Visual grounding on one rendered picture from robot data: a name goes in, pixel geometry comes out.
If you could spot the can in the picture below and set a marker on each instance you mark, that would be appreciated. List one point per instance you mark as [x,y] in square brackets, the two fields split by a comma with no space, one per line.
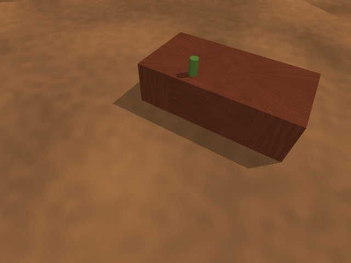
[193,66]

